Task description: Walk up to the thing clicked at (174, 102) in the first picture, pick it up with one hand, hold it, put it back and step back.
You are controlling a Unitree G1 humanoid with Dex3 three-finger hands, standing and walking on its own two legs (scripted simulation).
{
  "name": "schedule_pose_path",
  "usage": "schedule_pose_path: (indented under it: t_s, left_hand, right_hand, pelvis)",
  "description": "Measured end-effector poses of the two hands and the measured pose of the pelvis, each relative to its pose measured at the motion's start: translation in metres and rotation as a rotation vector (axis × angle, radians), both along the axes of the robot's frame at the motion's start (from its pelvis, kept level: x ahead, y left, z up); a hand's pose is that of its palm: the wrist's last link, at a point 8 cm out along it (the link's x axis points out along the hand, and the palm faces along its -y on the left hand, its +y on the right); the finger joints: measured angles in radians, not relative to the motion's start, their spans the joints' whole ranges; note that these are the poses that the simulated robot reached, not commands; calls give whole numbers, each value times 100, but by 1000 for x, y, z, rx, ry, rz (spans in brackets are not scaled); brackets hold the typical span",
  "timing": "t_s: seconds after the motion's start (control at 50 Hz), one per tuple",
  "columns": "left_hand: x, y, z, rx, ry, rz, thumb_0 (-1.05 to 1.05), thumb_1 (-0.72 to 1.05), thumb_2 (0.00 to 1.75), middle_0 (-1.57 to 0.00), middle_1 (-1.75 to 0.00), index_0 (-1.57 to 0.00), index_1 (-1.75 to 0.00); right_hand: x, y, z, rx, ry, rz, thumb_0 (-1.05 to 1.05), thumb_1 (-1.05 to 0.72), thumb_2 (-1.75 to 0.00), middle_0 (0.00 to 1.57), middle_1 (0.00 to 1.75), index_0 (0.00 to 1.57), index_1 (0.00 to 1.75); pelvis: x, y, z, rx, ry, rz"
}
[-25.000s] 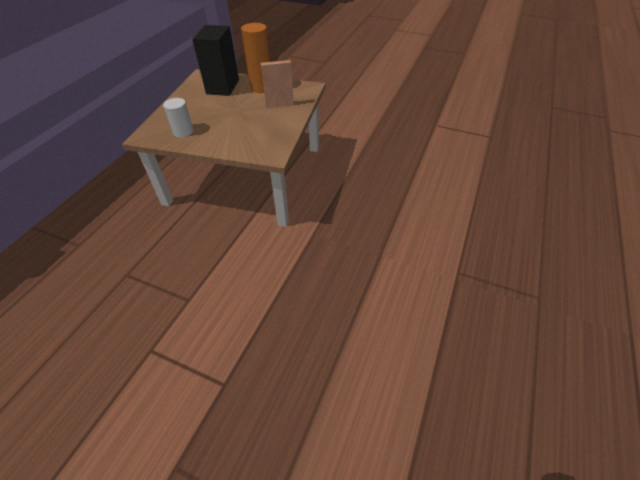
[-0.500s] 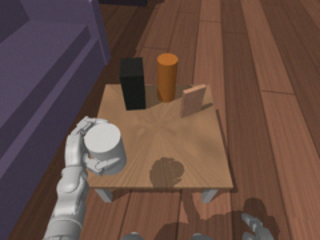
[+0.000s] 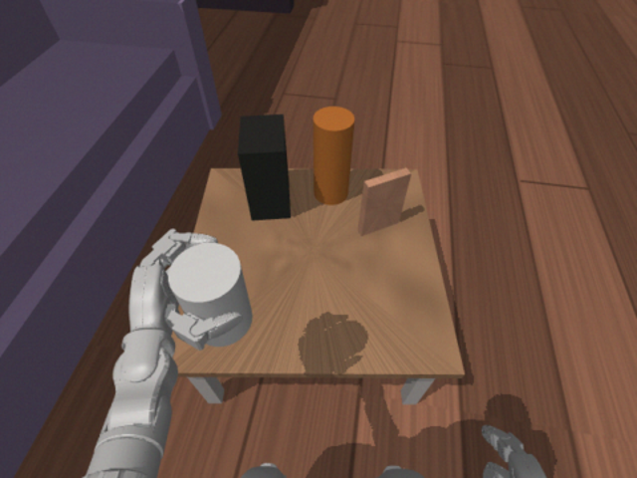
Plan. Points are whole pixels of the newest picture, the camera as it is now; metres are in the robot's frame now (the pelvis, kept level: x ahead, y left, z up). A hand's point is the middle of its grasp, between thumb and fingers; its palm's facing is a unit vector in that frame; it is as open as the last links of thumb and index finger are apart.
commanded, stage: hold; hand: left
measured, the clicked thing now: (214, 297) +0.33 +0.16 +0.03
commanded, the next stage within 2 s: crouch in 0.16 s
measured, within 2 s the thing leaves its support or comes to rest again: neither
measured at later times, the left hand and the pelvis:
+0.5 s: hand (207, 290) +0.34 +0.17 +0.03, palm faces +0.14 -0.99 -0.01, open 11.6 cm; pelvis -0.01 +0.00 -0.01, yaw +0 degrees
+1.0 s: hand (224, 283) +0.44 +0.19 -0.11, palm faces +0.17 -0.99 -0.03, open 11.6 cm; pelvis -0.03 +0.00 -0.13, yaw -2 degrees
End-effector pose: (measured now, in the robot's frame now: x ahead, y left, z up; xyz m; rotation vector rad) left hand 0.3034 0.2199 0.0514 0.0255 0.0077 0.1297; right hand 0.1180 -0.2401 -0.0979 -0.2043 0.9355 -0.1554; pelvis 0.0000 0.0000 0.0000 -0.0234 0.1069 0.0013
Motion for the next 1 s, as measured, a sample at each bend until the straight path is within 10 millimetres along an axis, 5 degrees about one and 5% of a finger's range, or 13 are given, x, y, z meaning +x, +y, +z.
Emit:
schedule_pose_path:
  t_s: [0.36,0.52,0.78,1.0]
  left_hand:
    - [-1,0,-4,-6,9,4,-1,-61,102,-64,-107,-65,-106]
    - [13,2,-29,-21,19,18,-1,-61,102,-64,-107,-66,-106]
    - [71,15,-116,0,5,19,-1,-61,101,-66,-104,-67,-103]
    - [104,20,-162,-1,18,41,-1,-61,101,-66,-103,-68,-102]
  right_hand:
    - [-1,-1,-2,2,10,0,1,-92,-91,20,29,20,30]
    - [-5,-5,-12,-7,30,18,1,-91,-90,20,30,20,30]
    - [-69,-28,-89,-67,255,-8,1,-90,-90,20,29,20,30]
    - [-125,-23,-142,-34,429,-77,1,-91,-90,20,29,20,30]
  pelvis:
    - [1,-1,-1,0,7,2]
    - [-8,-3,-11,2,53,4]
    - [-26,-5,-81,-15,270,-3]
    - [-33,-1,-125,-18,376,-21]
